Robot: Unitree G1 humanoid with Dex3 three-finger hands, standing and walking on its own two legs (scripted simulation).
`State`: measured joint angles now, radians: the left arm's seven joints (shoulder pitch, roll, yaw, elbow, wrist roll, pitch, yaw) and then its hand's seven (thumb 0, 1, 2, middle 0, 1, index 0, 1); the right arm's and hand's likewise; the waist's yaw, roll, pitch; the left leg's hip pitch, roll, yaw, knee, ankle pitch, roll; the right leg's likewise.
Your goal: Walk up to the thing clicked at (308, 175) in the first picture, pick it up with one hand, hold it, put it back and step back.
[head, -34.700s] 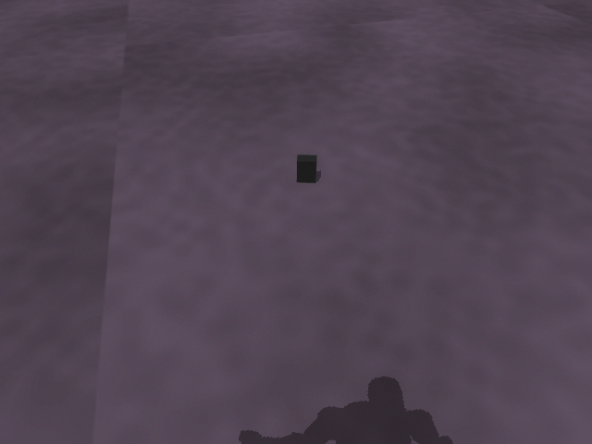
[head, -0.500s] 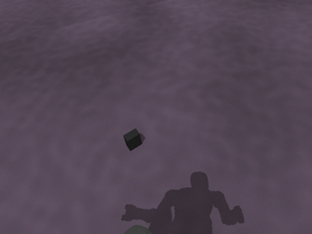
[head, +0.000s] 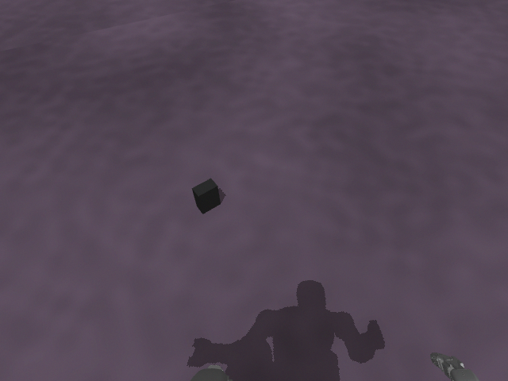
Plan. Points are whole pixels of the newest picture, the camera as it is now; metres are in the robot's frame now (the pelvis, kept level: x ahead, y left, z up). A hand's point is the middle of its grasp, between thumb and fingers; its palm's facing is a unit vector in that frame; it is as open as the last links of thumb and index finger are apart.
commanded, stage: step back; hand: left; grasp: from the side
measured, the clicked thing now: (206, 196) +0.97 +0.29 -0.68
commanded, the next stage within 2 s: stand in 1.06 s
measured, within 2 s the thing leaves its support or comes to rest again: neither
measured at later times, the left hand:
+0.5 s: hand out of the picture +0.05 +0.29 -0.13, palm faces +0.02 -0.92 -0.38, open 7.4 cm
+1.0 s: hand out of the picture +0.10 +0.28 -0.14, palm faces +0.09 -0.93 -0.35, open 7.4 cm
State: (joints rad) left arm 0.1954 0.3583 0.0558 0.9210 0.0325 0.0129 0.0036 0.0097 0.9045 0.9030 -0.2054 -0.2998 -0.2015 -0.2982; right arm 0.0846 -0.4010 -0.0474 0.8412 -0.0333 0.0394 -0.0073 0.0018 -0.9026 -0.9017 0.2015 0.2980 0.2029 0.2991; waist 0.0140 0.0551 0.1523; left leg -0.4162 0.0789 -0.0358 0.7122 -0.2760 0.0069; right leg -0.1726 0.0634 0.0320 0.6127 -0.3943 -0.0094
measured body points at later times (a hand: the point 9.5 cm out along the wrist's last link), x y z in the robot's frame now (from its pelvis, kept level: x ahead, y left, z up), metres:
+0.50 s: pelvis -0.02 +0.00 +0.02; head +0.00 +0.01 +0.47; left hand +0.05 +0.33 -0.10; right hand +0.04 -0.30 -0.10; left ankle -0.04 +0.13 -0.72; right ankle +0.00 -0.12 -0.70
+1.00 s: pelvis +0.03 +0.01 +0.01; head +0.05 +0.03 +0.46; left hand +0.09 +0.33 -0.12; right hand +0.13 -0.28 -0.11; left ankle +0.02 +0.14 -0.72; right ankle +0.02 -0.12 -0.72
